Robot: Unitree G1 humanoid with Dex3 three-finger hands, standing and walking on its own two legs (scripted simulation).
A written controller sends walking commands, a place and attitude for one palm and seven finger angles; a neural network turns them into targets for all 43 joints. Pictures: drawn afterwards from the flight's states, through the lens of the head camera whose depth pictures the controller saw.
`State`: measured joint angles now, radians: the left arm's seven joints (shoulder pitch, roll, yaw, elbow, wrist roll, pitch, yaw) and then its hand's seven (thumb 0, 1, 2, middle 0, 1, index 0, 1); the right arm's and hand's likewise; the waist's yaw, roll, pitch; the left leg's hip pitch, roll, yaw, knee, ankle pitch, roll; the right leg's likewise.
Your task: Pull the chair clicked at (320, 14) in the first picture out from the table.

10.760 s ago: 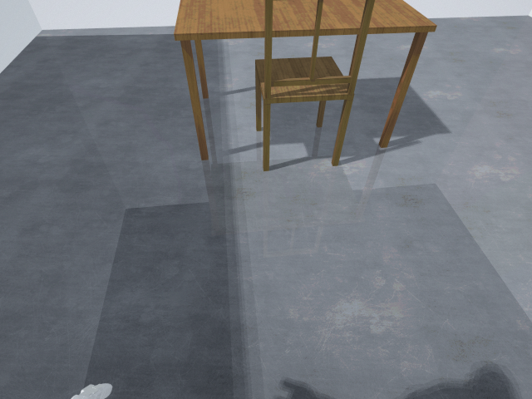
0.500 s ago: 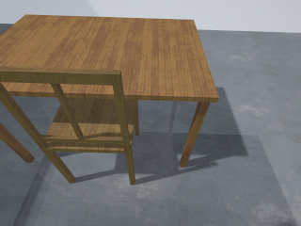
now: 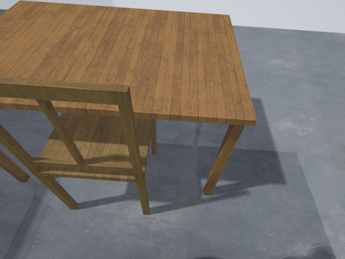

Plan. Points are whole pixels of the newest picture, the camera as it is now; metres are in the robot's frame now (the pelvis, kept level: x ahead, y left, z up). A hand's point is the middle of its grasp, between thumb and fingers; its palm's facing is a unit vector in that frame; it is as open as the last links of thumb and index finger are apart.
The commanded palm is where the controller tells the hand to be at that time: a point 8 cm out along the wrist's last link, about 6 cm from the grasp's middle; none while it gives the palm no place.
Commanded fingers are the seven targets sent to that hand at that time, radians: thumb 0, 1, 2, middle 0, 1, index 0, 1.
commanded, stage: come to a stop and stand still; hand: left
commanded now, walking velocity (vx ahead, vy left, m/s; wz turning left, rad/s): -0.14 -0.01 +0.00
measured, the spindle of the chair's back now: (65, 136) +0.43 +0.37 -0.05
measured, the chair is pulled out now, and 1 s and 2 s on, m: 0.00 0.00 0.00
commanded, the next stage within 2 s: look again from close up in 0.70 s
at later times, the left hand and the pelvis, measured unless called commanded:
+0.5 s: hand out of the picture +0.01 +0.14 -0.16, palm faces +0.04 -0.97 -0.22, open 7.3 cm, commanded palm none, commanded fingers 0.00 0.90 0.90 -0.20 -0.30 -0.20 -0.30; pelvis -0.01 -0.04 +0.01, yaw +0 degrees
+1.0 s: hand out of the picture -0.02 +0.16 -0.17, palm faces +0.01 -0.98 -0.19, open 7.3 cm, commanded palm none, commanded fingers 0.00 0.90 0.90 -0.20 -0.30 -0.20 -0.30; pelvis -0.03 +0.00 +0.01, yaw -1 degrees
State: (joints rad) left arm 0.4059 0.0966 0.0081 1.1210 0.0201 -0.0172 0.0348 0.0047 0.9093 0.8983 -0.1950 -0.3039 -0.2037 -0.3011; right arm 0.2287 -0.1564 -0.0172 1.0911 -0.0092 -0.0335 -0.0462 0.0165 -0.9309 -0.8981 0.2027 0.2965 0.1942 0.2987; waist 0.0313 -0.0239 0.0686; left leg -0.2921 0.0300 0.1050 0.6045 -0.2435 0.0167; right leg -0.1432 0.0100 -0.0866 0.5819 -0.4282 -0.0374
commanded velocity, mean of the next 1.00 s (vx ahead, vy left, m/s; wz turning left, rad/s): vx -0.02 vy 0.00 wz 0.00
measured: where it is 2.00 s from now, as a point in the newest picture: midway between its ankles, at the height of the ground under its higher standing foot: outside the picture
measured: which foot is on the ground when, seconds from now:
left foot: down 0.00-1.00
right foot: down 0.00-1.00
